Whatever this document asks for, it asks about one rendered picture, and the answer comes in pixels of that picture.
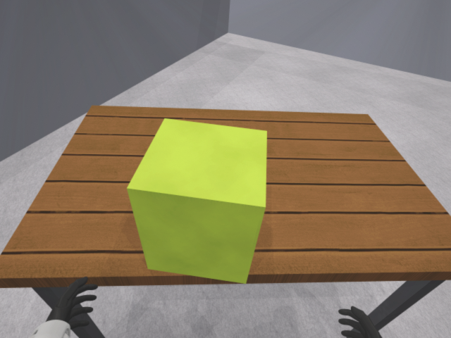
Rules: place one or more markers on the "table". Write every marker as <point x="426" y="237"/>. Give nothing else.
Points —
<point x="342" y="205"/>

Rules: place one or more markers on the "right robot hand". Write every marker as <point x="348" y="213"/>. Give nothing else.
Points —
<point x="364" y="324"/>

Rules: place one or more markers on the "left robot hand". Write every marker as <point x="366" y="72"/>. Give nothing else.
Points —
<point x="63" y="308"/>

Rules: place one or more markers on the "left robot forearm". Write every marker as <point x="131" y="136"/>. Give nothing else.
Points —
<point x="52" y="329"/>

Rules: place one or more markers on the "carton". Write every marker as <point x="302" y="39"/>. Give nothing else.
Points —
<point x="199" y="197"/>

